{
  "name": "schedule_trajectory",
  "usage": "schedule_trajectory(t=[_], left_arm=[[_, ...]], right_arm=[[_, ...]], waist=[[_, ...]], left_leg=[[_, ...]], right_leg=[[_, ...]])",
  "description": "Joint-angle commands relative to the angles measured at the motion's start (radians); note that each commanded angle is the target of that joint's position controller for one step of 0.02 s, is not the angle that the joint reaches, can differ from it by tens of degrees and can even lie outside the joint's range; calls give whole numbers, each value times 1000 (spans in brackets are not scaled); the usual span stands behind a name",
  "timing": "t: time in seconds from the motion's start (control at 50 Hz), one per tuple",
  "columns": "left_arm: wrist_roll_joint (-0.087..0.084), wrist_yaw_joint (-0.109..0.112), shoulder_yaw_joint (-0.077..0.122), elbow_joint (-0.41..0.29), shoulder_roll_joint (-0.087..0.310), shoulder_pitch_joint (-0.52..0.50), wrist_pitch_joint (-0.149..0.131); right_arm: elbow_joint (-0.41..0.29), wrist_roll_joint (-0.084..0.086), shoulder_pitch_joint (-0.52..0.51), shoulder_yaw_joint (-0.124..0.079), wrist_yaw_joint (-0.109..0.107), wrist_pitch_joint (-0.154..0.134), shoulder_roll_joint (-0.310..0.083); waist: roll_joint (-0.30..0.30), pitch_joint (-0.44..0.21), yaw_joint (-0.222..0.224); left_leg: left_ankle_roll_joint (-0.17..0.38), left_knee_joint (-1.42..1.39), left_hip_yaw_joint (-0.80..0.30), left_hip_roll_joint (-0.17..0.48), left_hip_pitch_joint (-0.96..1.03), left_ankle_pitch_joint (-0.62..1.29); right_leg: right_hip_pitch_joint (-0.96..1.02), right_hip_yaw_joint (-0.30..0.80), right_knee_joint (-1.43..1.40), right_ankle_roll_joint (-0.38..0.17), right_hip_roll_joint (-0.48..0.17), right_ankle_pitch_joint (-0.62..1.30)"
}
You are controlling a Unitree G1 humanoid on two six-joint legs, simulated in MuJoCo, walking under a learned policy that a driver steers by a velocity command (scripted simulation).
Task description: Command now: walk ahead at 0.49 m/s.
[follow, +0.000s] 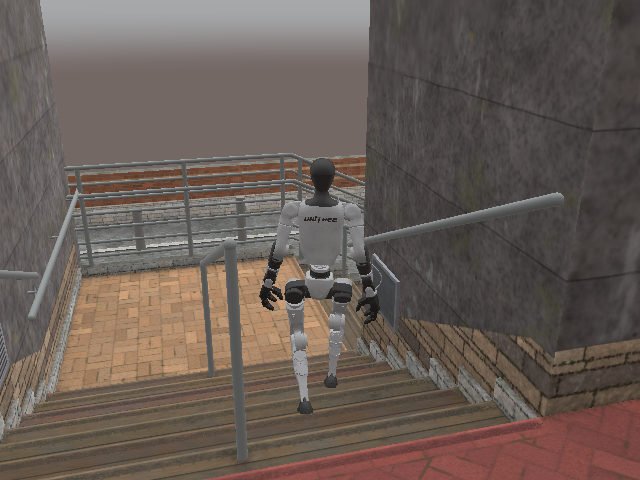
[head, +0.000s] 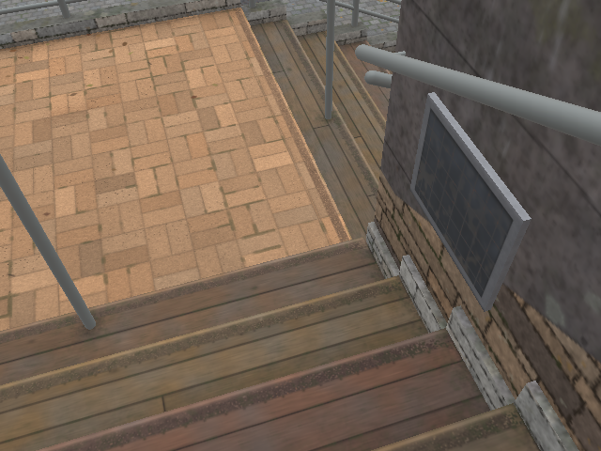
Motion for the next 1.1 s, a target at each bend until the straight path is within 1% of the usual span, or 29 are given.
schedule_trajectory(t=[0.02, 0.06, 0.08, 0.1, 0.12, 0.14, 0.16, 0.18, 0.24, 0.32, 0.34, 0.36, 0.38, 0.4, 0.42, 0.44, 0.48, 0.54, 0.62, 0.68, 0.76, 0.8, 0.82, 0.84, 0.86, 0.9, 0.96, 1.04, 1.1], left_arm=[[-61, -2, 25, 181, 37, 674, 53], [-53, 8, -3, 253, 14, 889, 60], [-30, 0, -11, 176, 36, 727, 52], [-25, 29, 6, 122, 222, 437, 46], [-57, 50, 36, 32, 264, 188, 43], [-43, 60, 10, -41, 162, 6, 18], [-18, 49, -3, -39, 102, 20, 3], [-2, 60, -1, -39, 137, 32, -23], [-65, 86, -35, 19, 19, 15, -83], [-88, 85, -21, 60, 84, 58, -9], [55, -35, -93, 15, -7, 137, -44], [2, -108, -41, -16, 11, 193, -67], [-86, -8, -20, -52, 22, 118, 14], [-11, -68, -56, -74, 10, 254, -16], [-23, 11, -10, -80, 71, 76, 52], [-14, 15, 5, -101, 137, 9, 103], [-40, 0, -9, -88, 42, -51, 153], [-46, -18, -31, -27, -15, 8, 188], [-43, -13, -30, -80, 25, -259, 124], [-65, -43, -59, -120, -20, -351, 100], [-79, -40, -69, -108, 20, -246, 100], [-44, -20, -44, 18, 75, 112, 78], [-21, -22, -27, 70, 141, 260, 76], [-40, -27, -7, 73, 207, 323, 73], [-72, -38, -13, 35, 155, 302, 80], [-57, -4, -39, -39, 52, 141, 91], [-70, 49, -50, -83, 70, 23, 77], [-77, 43, -78, -61, 37, 65, 54], [-81, 37, -81, -76, 41, 48, 86]], right_arm=[[-113, 88, -438, -29, -1, -30, -160], [-162, 51, -635, -48, 19, -29, -163], [-184, 9, -625, -30, 19, -7, -90], [-201, 41, -172, 4, 52, 17, 29], [-148, -16, -61, 16, 58, 58, -5], [-117, -41, -134, 0, 43, 78, -93], [-44, -63, -108, -14, 23, 100, -149], [-19, -70, 51, 2, 20, 113, -115], [-104, 0, -154, 36, 17, 93, -99], [-32, 20, -25, 54, 41, 94, -106], [37, -154, 313, -12, 46, 39, -172], [56, -156, 420, -9, 84, 17, -198], [42, 13, 185, 33, 58, 53, -174], [-54, -103, 44, -36, 114, 16, -233], [-47, 34, -3, 0, 46, 37, -179], [-56, 65, -38, 41, 31, 40, -68], [-26, 24, 61, 43, 26, 34, -81], [-10, 25, 110, 30, 29, 28, -109], [65, 31, 316, 40, -7, 22, -41], [24, 36, 201, 45, 6, 36, 1], [26, 29, 205, 41, 11, 71, -1], [36, 20, 224, 37, 11, 93, -33], [51, 43, 288, 29, 13, 102, -37], [78, 97, 472, 37, -6, 112, 47], [60, 110, 422, 39, -25, 107, -25], [26, 32, 191, 32, -15, 115, -51], [-22, -46, 59, 46, -8, 171, -1], [-39, -16, 41, 57, 1, 188, 31], [-36, 6, -24, 65, 17, 208, 11]], waist=[[-78, -186, 453], [-202, -74, 614], [5, 15, 537], [-83, -41, 74], [-133, -5, 10], [11, 147, -7], [131, 118, 23], [-63, -18, -17], [38, 36, -39], [155, 46, -85], [394, 223, -240], [217, 79, -203], [180, 30, 57], [215, -70, -53], [214, -57, 82], [55, 17, 88], [108, 102, 83], [123, 18, 111], [97, 45, -37], [56, 25, -73], [105, 60, -76], [45, -41, 64], [-49, -97, 96], [-195, -331, 65], [-85, -463, 108], [27, -261, 82], [41, -83, 15], [-28, -91, -32], [-131, -103, -14]], left_leg=[[95, 152, -78, 97, -734, 96], [9, 857, -30, -47, -808, -514], [86, 999, -187, -101, -806, -560], [122, 665, -278, -73, -959, -269], [73, 409, -235, 38, -764, -100], [30, 268, -281, 81, -610, 45], [-10, 249, -238, 54, -467, 23], [-23, 313, -168, 53, -277, 109], [-99, -94, -223, 119, -94, 673], [2, -621, -131, 152, 272, 618], [130, -745, -312, 229, 526, 637], [263, -446, -480, 311, 573, 849], [135, -413, -404, 382, 375, 1097], [367, -493, -555, 396, 465, 775], [308, -573, -675, 541, 298, 530], [281, -621, -630, 448, 122, 470], [220, -592, -473, 329, -116, 701], [131, -525, -308, 232, -237, 877], [147, -372, -411, 198, 206, 630], [128, -330, -281, 112, -58, 295], [118, -180, -311, 115, -63, 345], [98, 174, -262, 74, -68, 444], [66, 444, -178, -1, -294, 59], [28, 876, -169, -85, -559, -743], [46, 920, -253, -27, -670, -721], [44, 740, -247, 45, -658, -480], [-3, 595, -236, 52, -462, -96], [-26, 38, -234, 47, -264, 124], [-23, -167, -177, 17, -75, 114]], right_leg=[[1087, -81, -1, -37, 86, 488], [1003, 136, -391, -185, -83, 450], [818, 203, -356, -188, -104, 112], [838, 538, -429, -95, -282, -351], [427, 833, -577, -162, -398, -943], [111, 803, -553, -173, -336, -985], [29, 652, -494, -166, -245, -837], [-60, 513, -421, -198, -223, -602], [-331, 285, -192, -153, -82, -942], [-255, 40, 242, -149, 59, -728], [-495, 281, 694, -85, 165, -881], [-551, 448, 753, -160, 257, -608], [-514, 231, 767, -126, 167, -625], [-677, 425, 786, -96, 190, -469], [-587, 277, 674, -30, 67, -522], [-492, 273, 542, 8, 31, -497], [-275, 210, 320, 34, 0, -400], [22, 54, 255, -22, -13, -200], [-389, 116, 23, -53, -10, -39], [18, 30, -350, -17, -7, 317], [233, 51, -518, -39, -46, 328], [532, -16, -659, -47, -46, 447], [823, 10, -549, -50, -119, 730], [1209, 224, -133, -186, -407, 1271], [1246, 324, -127, -258, -464, 1151], [860, 280, -334, -281, -375, 545], [285, 302, -507, -358, -370, 144], [154, 160, -481, -240, -225, 124], [83, 154, -557, -154, -167, -403]])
